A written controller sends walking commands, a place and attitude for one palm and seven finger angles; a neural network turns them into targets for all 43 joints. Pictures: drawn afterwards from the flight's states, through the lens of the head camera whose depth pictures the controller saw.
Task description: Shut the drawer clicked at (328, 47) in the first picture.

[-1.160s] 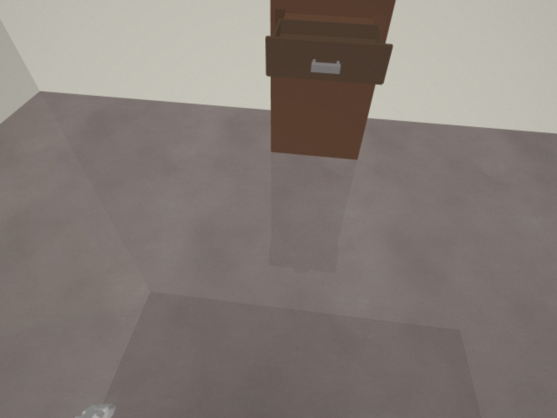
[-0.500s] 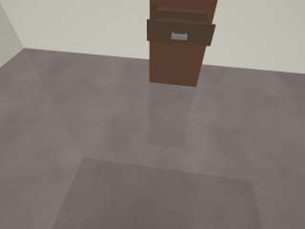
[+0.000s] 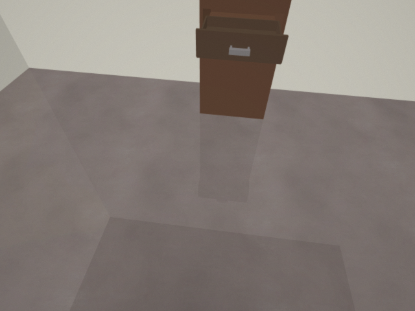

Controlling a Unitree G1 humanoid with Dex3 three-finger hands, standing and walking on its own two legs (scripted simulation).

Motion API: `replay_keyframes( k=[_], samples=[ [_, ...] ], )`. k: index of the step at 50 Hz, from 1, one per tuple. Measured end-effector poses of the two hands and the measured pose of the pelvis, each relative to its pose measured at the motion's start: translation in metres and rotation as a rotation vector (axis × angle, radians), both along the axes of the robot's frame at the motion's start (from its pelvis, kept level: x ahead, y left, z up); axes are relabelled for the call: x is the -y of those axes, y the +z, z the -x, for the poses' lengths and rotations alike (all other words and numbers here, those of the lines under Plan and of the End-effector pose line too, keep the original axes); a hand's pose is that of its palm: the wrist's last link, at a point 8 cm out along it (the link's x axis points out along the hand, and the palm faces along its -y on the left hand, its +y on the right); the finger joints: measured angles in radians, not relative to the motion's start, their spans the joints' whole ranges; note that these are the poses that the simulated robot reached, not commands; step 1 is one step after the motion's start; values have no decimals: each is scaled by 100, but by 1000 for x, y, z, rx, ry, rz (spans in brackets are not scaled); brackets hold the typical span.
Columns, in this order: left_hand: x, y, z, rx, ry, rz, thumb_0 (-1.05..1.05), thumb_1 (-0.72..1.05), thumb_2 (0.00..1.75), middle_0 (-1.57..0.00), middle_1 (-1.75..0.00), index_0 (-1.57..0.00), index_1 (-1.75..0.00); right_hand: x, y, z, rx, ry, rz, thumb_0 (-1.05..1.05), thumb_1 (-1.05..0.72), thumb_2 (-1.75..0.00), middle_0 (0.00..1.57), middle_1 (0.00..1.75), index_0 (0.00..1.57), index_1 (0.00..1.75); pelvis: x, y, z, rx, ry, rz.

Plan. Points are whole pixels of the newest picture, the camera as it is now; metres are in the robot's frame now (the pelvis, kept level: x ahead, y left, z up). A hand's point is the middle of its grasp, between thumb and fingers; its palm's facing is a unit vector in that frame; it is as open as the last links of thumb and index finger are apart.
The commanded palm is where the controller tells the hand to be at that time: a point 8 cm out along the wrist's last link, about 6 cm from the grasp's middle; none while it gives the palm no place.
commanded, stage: look at it before walking up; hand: left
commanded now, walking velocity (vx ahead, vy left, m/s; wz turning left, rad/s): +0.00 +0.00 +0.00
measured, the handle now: (239, 49) +1.30 -0.09 -0.09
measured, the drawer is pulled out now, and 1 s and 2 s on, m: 0.30 0.30 0.30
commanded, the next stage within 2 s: walk to a spot facing it in 0.28 s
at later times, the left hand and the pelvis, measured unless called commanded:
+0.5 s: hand out of the picture +0.05 +0.23 -0.17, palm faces -0.02 -0.95 -0.30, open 7.4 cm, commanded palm none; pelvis +0.00 +0.00 +0.00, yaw -2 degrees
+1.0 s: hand out of the picture +0.15 +0.12 -0.18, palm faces -0.17 -0.97 -0.19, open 7.4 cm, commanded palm none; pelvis +0.13 -0.06 -0.01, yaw -13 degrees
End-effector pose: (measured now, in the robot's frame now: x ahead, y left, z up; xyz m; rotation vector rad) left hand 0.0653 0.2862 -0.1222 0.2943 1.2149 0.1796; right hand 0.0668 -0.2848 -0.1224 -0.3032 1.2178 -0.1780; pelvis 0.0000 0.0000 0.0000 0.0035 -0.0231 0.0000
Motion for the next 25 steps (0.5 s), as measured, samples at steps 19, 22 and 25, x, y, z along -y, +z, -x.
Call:
replay_keyframes(
  k=[19, 22, 25],
  samples=[
    [-1, -1, 9, -19, 6, 0, 1, 90, 90, -20, -30, -20, -30, 1, 1, 3, -4, -6, 2, 1, -90, -90, 20, 30, 20, 30, 0, 1, 1, 5, -4, 2],
    [1, -2, 11, -23, 9, 1, 1, 90, 90, -20, -30, -20, -30, -1, 0, 5, -7, -9, 1, 1, -90, -90, 20, 30, 20, 30, 0, 1, 0, 5, -9, 2],
    [6, -9, 17, -47, 12, 20, 1, 90, 90, -20, -30, -20, -30, -8, -4, 10, -13, -25, -13, 0, -90, -90, 20, 30, 20, 30, -1, -2, -4, 4, -30, 5]
  ],
)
